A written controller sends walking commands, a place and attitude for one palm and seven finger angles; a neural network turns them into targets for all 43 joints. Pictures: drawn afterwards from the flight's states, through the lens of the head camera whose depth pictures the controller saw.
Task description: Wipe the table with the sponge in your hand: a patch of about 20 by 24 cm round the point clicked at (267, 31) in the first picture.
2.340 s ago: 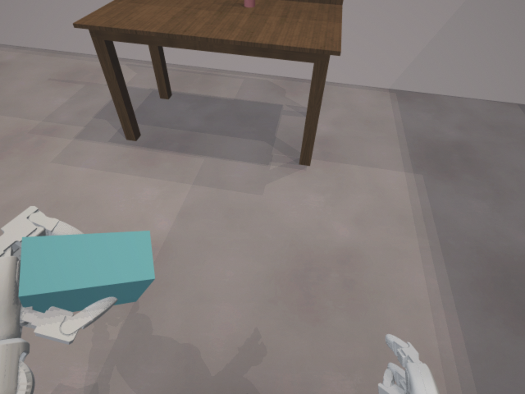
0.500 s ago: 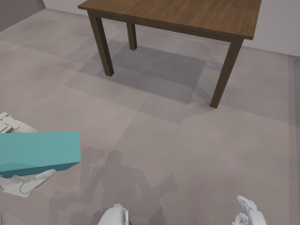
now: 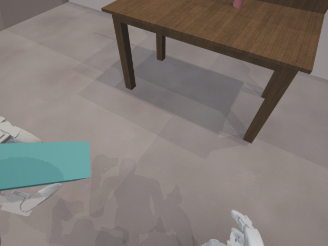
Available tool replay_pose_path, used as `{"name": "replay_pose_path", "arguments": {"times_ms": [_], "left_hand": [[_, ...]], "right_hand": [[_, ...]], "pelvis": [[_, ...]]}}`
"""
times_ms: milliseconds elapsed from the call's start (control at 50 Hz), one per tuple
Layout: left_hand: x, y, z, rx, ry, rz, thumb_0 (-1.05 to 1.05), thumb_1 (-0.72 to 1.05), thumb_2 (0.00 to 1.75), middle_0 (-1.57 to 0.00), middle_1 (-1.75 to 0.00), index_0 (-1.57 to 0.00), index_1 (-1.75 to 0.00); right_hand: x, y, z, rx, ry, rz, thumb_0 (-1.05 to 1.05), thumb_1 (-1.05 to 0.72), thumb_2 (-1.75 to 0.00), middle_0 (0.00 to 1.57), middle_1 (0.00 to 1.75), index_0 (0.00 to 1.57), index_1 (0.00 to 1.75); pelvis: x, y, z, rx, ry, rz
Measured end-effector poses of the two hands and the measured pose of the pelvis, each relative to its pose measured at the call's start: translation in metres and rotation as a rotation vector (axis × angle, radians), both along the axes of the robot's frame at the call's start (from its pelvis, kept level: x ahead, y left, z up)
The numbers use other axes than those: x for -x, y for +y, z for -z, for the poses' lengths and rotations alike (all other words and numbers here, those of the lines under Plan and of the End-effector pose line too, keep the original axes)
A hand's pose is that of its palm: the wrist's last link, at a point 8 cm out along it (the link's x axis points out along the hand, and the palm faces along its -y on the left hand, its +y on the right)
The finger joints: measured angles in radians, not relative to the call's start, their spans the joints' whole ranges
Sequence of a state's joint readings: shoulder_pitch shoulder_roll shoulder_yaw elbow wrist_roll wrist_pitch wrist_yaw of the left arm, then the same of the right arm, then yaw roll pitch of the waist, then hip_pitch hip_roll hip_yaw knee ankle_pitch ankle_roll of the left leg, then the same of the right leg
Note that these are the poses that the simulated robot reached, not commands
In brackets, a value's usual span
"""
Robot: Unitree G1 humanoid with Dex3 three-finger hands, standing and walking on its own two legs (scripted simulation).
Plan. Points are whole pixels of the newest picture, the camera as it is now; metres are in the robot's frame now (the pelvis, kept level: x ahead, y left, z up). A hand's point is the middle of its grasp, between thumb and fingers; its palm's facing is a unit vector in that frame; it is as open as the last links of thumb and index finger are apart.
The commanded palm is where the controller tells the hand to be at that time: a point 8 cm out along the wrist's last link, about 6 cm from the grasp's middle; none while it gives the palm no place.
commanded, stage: walk to a spot facing it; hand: left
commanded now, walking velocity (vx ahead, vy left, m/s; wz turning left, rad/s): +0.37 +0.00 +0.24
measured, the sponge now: (55, 165) +0.22 +0.20 +0.17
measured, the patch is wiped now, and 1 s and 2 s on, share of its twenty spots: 0.00 0.00 0.00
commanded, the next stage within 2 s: turn to face it in 1.22 s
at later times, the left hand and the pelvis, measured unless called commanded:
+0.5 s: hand (60, 106) +0.35 +0.25 +0.17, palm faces +0.53 -0.74 -0.42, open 10.0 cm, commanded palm +0.29 +0.28 +0.17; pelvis +0.16 -0.01 -0.03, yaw +7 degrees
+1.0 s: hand (78, 86) +0.44 +0.25 +0.14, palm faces +0.64 -0.64 -0.43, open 10.1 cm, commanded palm +0.37 +0.27 +0.17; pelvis +0.31 -0.04 +0.00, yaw +19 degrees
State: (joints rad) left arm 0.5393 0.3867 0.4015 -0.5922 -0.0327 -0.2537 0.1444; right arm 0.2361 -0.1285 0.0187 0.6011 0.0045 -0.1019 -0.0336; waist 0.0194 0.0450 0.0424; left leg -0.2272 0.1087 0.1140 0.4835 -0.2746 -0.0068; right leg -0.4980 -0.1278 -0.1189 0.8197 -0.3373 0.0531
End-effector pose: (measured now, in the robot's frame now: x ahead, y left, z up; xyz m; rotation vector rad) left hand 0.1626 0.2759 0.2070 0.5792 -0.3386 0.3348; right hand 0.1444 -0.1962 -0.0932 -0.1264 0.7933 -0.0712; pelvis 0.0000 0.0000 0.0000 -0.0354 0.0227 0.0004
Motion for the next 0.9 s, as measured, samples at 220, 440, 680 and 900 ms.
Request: {"name": "replay_pose_path", "arguments": {"times_ms": [220,440,680,900], "left_hand": [[-0.067,-0.038,0.043,0.128,0.057,-0.117,0.0,-0.48,0.99,-0.75,-1.34,-0.75,-1.34],[-0.12,-0.011,0.011,-0.002,-0.048,-0.092,0.0,-0.48,0.99,-0.74,-1.34,-0.75,-1.34],[-0.177,0.001,0.017,0.059,-0.004,-0.155,0.0,-0.48,0.99,-0.74,-1.34,-0.75,-1.35],[-0.203,-0.008,0.022,0.038,0.03,-0.361,0.0,-0.48,0.99,-0.74,-1.35,-0.75,-1.35]], "right_hand": [[-0.091,-0.076,0.026,0.111,0.046,-0.051,0.02,-0.9,-0.9,0.2,0.3,0.2,0.3],[-0.182,-0.071,-0.011,0.194,-0.023,-0.05,0.02,-0.91,-0.9,0.2,0.3,0.2,0.3],[-0.251,0.011,0.001,-0.004,-0.029,-0.168,0.02,-0.9,-0.9,0.2,0.3,0.2,0.3],[-0.336,-0.014,0.035,0.021,0.047,-0.283,0.02,-0.9,-0.9,0.21,0.3,0.21,0.3]], "pelvis": [[-0.066,-0.04,0.018,-0.037,-0.042,-0.087],[-0.144,-0.025,0.016,-0.055,-0.009,-0.122],[-0.209,-0.021,0.009,-0.03,-0.012,-0.18],[-0.28,-0.045,0.017,-0.054,-0.035,-0.289]]}}
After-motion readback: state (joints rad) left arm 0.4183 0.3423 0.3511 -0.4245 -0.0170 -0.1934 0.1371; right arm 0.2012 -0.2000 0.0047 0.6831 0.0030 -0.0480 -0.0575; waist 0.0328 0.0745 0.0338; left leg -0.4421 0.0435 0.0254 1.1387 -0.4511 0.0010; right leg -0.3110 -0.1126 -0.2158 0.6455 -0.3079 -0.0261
